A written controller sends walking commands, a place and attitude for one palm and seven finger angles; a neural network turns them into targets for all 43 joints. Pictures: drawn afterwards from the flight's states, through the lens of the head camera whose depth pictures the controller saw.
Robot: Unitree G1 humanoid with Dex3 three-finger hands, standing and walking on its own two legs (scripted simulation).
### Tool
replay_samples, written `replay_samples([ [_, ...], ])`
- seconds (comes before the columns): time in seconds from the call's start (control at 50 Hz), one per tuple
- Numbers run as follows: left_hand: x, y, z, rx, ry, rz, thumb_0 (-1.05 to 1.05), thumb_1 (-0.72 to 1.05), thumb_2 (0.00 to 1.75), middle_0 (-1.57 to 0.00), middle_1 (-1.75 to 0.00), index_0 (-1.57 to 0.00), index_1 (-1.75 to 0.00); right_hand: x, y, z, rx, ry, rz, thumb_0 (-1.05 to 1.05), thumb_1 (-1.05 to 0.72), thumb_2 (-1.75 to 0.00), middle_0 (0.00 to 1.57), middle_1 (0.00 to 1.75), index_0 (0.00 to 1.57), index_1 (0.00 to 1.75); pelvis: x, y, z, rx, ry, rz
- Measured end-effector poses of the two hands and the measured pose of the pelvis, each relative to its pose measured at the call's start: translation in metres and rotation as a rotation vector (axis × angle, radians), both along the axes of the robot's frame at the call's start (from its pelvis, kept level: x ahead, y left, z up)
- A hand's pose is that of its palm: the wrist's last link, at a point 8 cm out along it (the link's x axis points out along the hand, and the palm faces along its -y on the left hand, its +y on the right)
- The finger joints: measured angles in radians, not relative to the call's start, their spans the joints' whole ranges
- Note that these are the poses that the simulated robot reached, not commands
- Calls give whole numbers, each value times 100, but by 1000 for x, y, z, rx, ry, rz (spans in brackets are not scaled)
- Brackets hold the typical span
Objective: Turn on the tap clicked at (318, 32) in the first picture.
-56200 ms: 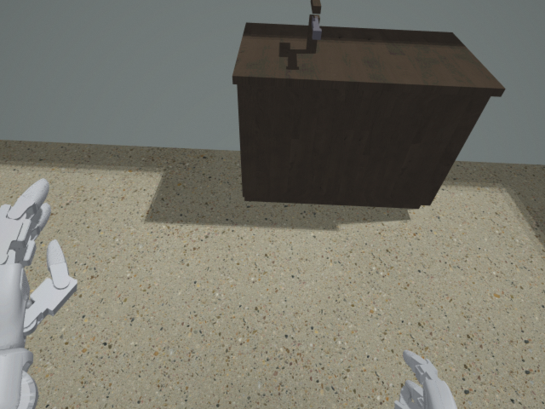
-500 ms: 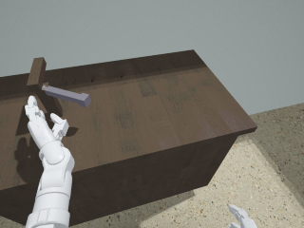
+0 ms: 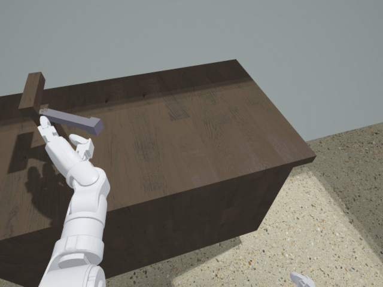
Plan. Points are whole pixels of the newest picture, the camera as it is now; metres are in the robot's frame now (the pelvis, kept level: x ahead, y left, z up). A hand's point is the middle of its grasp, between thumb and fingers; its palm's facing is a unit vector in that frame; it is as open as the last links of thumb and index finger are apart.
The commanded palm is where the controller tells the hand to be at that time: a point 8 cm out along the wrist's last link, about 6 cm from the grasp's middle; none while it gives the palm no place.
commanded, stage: push the lever round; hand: left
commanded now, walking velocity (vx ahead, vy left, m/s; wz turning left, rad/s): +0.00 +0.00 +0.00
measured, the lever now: (94, 126) +0.44 +0.24 +0.10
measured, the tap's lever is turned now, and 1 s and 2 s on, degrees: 55 78 85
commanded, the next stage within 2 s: lift the hand up off the lever in 1.08 s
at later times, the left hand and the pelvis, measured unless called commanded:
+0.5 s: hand (100, 133) +0.43 +0.22 +0.09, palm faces +0.81 -0.58 -0.08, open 7.8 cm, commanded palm +0.38 +0.23 +0.10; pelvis +0.00 -0.01 +0.00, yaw +0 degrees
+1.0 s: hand (110, 121) +0.46 +0.21 +0.10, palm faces +0.82 -0.56 -0.11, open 8.2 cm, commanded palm +0.41 +0.22 +0.10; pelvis +0.00 -0.02 -0.01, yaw +1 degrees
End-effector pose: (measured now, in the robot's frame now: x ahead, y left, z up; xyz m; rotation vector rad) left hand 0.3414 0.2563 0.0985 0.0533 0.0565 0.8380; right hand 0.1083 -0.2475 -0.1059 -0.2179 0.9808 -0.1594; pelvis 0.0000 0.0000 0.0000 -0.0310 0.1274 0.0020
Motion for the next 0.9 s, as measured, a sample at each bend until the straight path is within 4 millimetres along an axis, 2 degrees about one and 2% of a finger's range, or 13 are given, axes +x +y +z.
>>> replay_samples([
  [0.3, 15, -19, 0, -20, 22, 63, 2, 90, 90, -15, -15, -15, -15, -3, -7, -4, 18, 18, -3, 1, -91, -90, 20, 30, 20, 30, 2, -7, -2, 6, 17, 2],
  [0.48, 26, -22, 1, -17, 28, 112, 2, 90, 91, -15, -15, -15, -15, -5, -9, -8, 20, 31, 3, 1, -91, -90, 20, 30, 20, 30, 1, -11, -4, 6, 40, 7],
  [0.9, 54, -33, 3, -8, 52, 157, 2, 90, 90, -15, -15, -8, -12, -42, -16, -21, 30, 146, -21, 1, -91, -90, 20, 30, 20, 30, 0, -15, -9, 7, 82, 9],
])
